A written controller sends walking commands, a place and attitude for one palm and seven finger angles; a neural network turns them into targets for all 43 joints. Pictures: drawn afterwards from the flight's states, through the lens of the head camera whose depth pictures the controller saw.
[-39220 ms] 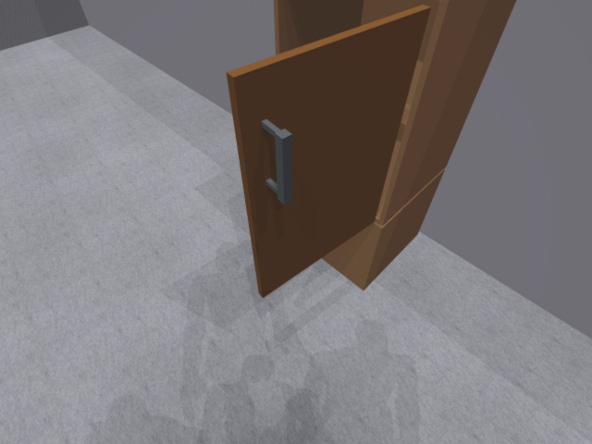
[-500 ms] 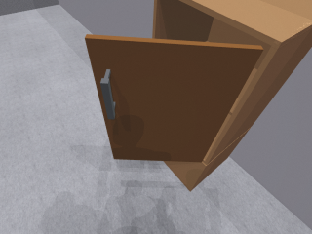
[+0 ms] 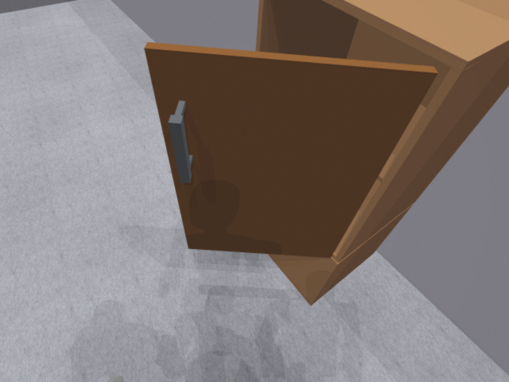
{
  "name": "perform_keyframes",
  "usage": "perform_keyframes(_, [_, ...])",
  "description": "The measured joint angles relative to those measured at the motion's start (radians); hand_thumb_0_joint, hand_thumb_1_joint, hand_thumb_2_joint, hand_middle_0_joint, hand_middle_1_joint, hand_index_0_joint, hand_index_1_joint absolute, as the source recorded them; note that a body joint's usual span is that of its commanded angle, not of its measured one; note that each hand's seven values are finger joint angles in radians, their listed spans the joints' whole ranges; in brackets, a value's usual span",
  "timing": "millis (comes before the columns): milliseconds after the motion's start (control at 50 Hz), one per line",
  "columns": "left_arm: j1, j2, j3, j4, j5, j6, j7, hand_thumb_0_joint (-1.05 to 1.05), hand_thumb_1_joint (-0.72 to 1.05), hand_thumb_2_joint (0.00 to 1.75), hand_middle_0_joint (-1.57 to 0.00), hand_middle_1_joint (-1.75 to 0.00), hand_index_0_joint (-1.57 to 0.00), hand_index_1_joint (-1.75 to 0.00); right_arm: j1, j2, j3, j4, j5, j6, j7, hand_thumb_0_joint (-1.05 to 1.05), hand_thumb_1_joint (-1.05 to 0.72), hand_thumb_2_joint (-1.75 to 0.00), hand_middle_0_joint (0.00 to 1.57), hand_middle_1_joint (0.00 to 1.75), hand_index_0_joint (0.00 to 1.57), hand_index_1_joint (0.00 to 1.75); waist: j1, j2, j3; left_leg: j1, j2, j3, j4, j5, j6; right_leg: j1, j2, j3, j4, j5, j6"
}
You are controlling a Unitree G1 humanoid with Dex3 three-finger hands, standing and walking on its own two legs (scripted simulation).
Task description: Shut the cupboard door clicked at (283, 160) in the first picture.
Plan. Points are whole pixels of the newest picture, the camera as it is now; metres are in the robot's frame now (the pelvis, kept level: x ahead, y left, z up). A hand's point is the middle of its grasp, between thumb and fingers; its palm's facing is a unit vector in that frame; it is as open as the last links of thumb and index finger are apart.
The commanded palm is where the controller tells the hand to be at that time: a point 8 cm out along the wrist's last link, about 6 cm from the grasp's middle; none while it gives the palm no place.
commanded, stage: raise the hand and make a fist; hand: left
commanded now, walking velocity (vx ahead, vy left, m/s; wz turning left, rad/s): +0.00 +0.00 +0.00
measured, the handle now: (183, 144) +0.47 +0.14 +0.10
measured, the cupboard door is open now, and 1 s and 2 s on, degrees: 51 51 51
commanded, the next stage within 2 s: bring the fist close to the handle in 1.84 s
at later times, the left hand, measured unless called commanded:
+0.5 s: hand out of the picture +0.12 +0.17 +0.01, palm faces +0.20 -0.98 -0.06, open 5.4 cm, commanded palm +0.13 +0.21 +0.00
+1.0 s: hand (145, 323) +0.19 +0.15 +0.03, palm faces -0.06 -1.00 -0.04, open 3.3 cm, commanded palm +0.16 +0.22 +0.05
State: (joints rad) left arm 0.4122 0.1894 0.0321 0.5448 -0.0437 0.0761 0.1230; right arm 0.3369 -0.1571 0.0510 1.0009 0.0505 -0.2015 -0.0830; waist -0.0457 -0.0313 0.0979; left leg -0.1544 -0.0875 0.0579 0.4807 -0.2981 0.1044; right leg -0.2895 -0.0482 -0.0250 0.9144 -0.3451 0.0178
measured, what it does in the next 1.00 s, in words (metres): stands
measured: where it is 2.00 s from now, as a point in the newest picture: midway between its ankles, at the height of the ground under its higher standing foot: outside the picture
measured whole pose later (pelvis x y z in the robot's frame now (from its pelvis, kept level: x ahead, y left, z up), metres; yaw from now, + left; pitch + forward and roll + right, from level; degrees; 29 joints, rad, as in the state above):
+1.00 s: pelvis +0.00 -0.03 -0.04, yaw +3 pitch +9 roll -1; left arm 0.42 0.27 0.14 -0.17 -0.30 -0.24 -0.33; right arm 0.28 -0.29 0.01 0.53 0.04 -0.25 -0.06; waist 0.02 0.03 -0.06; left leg -0.57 -0.08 -0.01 0.88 -0.47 0.08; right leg -0.62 0.06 -0.08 0.83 -0.37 -0.07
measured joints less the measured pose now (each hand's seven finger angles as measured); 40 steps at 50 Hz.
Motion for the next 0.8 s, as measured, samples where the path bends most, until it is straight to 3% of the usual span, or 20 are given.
perform_keyframes(40, [0.030,0.025,-0.030,-0.245,-0.046,-0.040,0.048,0.03,0.93,0.90,-0.21,-0.31,-0.21,-0.31,0.052,-0.026,-0.011,-0.035,0.021,-0.083,0.002,0.01,-0.91,-0.89,0.20,0.30,0.20,0.30,-0.005,0.027,-0.036,-0.006,-0.012,-0.043,0.011,-0.002,0.002,-0.059,0.007,-0.024,0.206,-0.002,-0.018])
perform_keyframes(80, [0.007,0.019,-0.054,-0.407,-0.087,-0.073,0.052,0.03,0.93,0.90,-0.22,-0.32,-0.22,-0.33,0.082,-0.061,-0.042,-0.083,0.010,-0.126,0.034,0.01,-0.91,-0.89,0.20,0.30,0.20,0.30,-0.003,0.059,-0.096,-0.042,-0.022,-0.066,0.027,0.000,0.003,-0.087,0.011,-0.046,0.139,-0.033,-0.026])
perform_keyframes(120, [-0.052,0.001,-0.050,-0.493,-0.106,-0.159,0.015,0.02,0.93,0.90,-0.24,-0.34,-0.24,-0.35,0.063,-0.086,-0.060,-0.149,-0.005,-0.153,0.059,0.01,-0.91,-0.89,0.20,0.30,0.20,0.30,-0.008,0.053,-0.131,-0.107,-0.044,-0.055,0.090,-0.020,-0.015,-0.112,0.008,-0.044,-0.042,-0.026,-0.039])
perform_keyframes(160, [-0.096,-0.005,-0.012,-0.529,-0.123,-0.283,-0.070,0.01,0.93,0.90,-0.26,-0.37,-0.26,-0.37,0.010,-0.088,-0.062,-0.224,-0.023,-0.153,0.082,0.01,-0.90,-0.89,0.20,0.30,0.20,0.30,-0.013,-0.010,-0.165,-0.212,-0.076,0.001,0.203,-0.068,-0.041,-0.180,-0.005,-0.006,-0.160,0.015,-0.044])
perform_keyframes(200, [-0.125,-0.032,0.021,-0.490,-0.147,-0.390,-0.195,0.01,0.93,0.90,-0.29,-0.40,-0.29,-0.40,-0.063,-0.095,-0.072,-0.275,-0.040,-0.123,0.105,0.01,-0.90,-0.89,0.20,0.30,0.20,0.30,-0.027,-0.009,-0.183,-0.306,-0.048,0.019,0.326,-0.124,-0.051,-0.277,0.020,0.000,-0.057,-0.013,-0.054])
perform_keyframes(240, [-0.111,-0.027,0.041,-0.448,-0.161,-0.457,-0.320,0.00,0.92,0.90,-0.32,-0.44,-0.32,-0.44,-0.107,-0.098,-0.082,-0.345,-0.048,-0.082,0.120,0.01,-0.90,-0.89,0.20,0.30,0.20,0.30,-0.031,-0.004,-0.198,-0.379,-0.022,0.020,0.413,-0.159,-0.056,-0.346,0.044,-0.008,0.012,-0.037,-0.068])
perform_keyframes(280, [-0.051,-0.004,0.057,-0.452,-0.168,-0.477,-0.388,0.00,0.91,0.90,-0.36,-0.47,-0.36,-0.48,-0.133,-0.095,-0.090,-0.419,-0.047,-0.050,0.122,0.01,-0.90,-0.89,0.20,0.30,0.20,0.30,-0.013,-0.021,-0.209,-0.443,-0.004,0.030,0.477,-0.182,-0.038,-0.413,0.061,-0.007,0.070,-0.053,-0.079])
perform_keyframes(340, [0.054,0.024,0.092,-0.477,-0.194,-0.464,-0.391,0.01,0.91,0.90,-0.42,-0.53,-0.42,-0.53,-0.150,-0.103,-0.099,-0.507,-0.042,-0.025,0.115,0.01,-0.90,-0.89,0.20,0.30,0.20,0.30,0.028,-0.034,-0.200,-0.507,0.014,0.018,0.546,-0.203,-0.025,-0.467,0.075,-0.027,0.115,-0.064,-0.093])
perform_keyframes(400, [0.129,0.042,0.132,-0.529,-0.215,-0.466,-0.331,0.01,0.90,0.90,-0.47,-0.59,-0.47,-0.59,-0.148,-0.123,-0.095,-0.552,-0.041,-0.033,0.096,0.01,-0.90,-0.89,0.20,0.30,0.19,0.30,0.070,-0.014,-0.193,-0.552,0.020,-0.023,0.586,-0.211,-0.038,-0.487,0.075,-0.070,0.123,-0.068,-0.103])
perform_keyframes(440, [0.141,0.052,0.146,-0.584,-0.223,-0.502,-0.301,0.02,0.90,0.90,-0.51,-0.63,-0.50,-0.63,-0.152,-0.133,-0.081,-0.550,-0.041,-0.050,0.081,0.01,-0.90,-0.89,0.20,0.30,0.19,0.30,0.093,0.005,-0.192,-0.574,0.021,-0.052,0.605,-0.212,-0.044,-0.493,0.075,-0.097,0.121,-0.070,-0.105])
perform_keyframes(520, [0.062,0.041,0.102,-0.668,-0.249,-0.581,-0.344,0.02,0.91,0.90,-0.57,-0.71,-0.57,-0.71,-0.177,-0.132,-0.031,-0.515,-0.031,-0.085,0.051,0.01,-0.90,-0.89,0.20,0.30,0.19,0.30,0.102,0.052,-0.183,-0.600,0.017,-0.102,0.626,-0.208,-0.052,-0.492,0.087,-0.131,0.109,-0.070,-0.102])
perform_keyframes(560, [-0.015,0.047,0.063,-0.670,-0.242,-0.563,-0.402,0.02,0.91,0.90,-0.61,-0.75,-0.60,-0.75,-0.181,-0.114,-0.007,-0.504,-0.025,-0.086,0.040,0.01,-0.90,-0.89,0.20,0.30,0.20,0.30,0.095,0.062,-0.180,-0.607,0.017,-0.112,0.624,-0.204,-0.056,-0.495,0.097,-0.131,0.101,-0.067,-0.102])
perform_keyframes(620, [-0.111,0.090,0.040,-0.630,-0.216,-0.441,-0.469,0.01,0.91,0.90,-0.66,-0.81,-0.66,-0.81,-0.167,-0.073,0.021,-0.504,-0.014,-0.055,0.037,0.01,-0.90,-0.89,0.20,0.30,0.20,0.30,0.074,0.055,-0.176,-0.594,0.023,-0.100,0.596,-0.196,-0.063,-0.491,0.108,-0.113,0.081,-0.054,-0.106])
perform_keyframes(700, [-0.109,0.118,0.097,-0.614,-0.242,-0.238,-0.436,0.01,0.90,0.90,-0.74,-0.89,-0.74,-0.89,-0.114,-0.046,0.024,-0.522,-0.011,0.002,0.044,0.01,-0.90,-0.89,0.20,0.30,0.20,0.30,0.037,0.050,-0.169,-0.526,0.028,-0.071,0.526,-0.185,-0.064,-0.442,0.115,-0.079,0.036,-0.041,-0.112])
perform_keyframes(740, [-0.062,0.104,0.153,-0.640,-0.272,-0.211,-0.386,0.02,0.90,0.90,-0.78,-0.93,-0.78,-0.93,-0.082,-0.048,0.013,-0.517,-0.012,0.012,0.044,0.02,-0.90,-0.89,0.20,0.30,0.20,0.30,0.030,0.053,-0.174,-0.488,0.030,-0.061,0.489,-0.183,-0.064,-0.411,0.119,-0.065,0.007,-0.038,-0.112])
perform_keyframes(800, [0.009,0.081,0.214,-0.697,-0.288,-0.267,-0.340,0.02,0.90,0.90,-0.83,-0.99,-0.83,-0.99,-0.038,-0.066,-0.011,-0.496,-0.016,0.003,0.043,0.02,-0.90,-0.89,0.20,0.30,0.20,0.30,0.038,0.058,-0.185,-0.447,0.029,-0.057,0.444,-0.178,-0.059,-0.373,0.121,-0.055,-0.031,-0.035,-0.107])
